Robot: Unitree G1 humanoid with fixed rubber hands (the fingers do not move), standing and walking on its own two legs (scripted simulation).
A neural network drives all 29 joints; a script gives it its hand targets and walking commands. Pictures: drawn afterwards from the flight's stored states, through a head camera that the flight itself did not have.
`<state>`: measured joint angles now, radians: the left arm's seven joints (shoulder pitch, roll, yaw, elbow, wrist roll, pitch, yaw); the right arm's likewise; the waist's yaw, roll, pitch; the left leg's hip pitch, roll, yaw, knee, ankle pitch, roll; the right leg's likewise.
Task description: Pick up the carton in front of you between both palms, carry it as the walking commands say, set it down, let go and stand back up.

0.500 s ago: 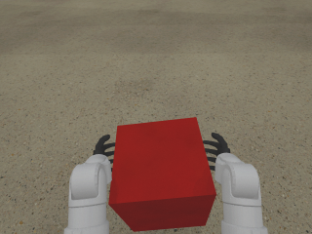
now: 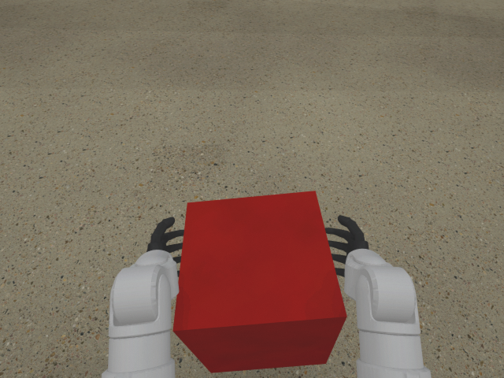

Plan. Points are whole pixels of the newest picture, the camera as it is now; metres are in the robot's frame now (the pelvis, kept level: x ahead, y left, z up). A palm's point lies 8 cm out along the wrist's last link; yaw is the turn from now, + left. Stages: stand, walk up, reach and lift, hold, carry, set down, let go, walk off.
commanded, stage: carry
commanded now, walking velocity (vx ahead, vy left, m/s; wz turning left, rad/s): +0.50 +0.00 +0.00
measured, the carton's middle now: (260, 287) +0.28 -0.01 -0.03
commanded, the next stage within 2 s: none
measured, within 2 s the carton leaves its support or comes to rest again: neither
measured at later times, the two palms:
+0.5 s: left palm (196, 118) +0.60 +0.12 +0.07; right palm (329, 117) +0.63 -0.17 +0.06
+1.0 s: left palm (189, 51) +0.95 +0.18 +0.05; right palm (290, 51) +0.95 -0.11 +0.06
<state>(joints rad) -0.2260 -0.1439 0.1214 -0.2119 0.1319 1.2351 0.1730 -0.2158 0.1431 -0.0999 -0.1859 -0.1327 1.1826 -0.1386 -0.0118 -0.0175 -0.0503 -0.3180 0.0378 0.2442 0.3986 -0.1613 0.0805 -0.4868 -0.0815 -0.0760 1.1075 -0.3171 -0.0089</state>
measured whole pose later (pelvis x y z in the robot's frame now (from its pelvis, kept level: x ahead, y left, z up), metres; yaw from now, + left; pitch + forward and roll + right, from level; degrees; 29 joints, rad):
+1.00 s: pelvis +0.67 +0.03 +0.00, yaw +0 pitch +4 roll -1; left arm -0.24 -0.15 0.14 -0.25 0.14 1.23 0.16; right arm -0.24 0.15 -0.10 -0.21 -0.14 1.19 -0.14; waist -0.01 -0.03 0.00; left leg -0.37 0.04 0.24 0.43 -0.13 0.09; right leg -0.38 -0.06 -0.06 1.12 -0.40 0.01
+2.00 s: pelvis +0.85 +0.02 -0.02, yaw +4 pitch +3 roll -1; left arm -0.23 -0.15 0.11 -0.19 0.15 1.20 0.15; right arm -0.21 0.14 -0.10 -0.21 -0.15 1.19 -0.14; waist 0.00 0.02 -0.11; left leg -0.13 0.04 0.14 0.54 -0.46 0.02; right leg -0.37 -0.07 -0.20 0.59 -0.26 -0.02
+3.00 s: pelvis +0.79 +0.03 +0.00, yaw +8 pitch -3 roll -1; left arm -0.25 -0.15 0.17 0.24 0.27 0.67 0.03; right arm -0.19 0.14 -0.16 0.15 -0.24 0.72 -0.04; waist -0.02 0.03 0.01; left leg -0.09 -0.01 0.08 0.46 -0.33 0.05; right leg -0.25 -0.03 -0.04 0.41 -0.10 0.00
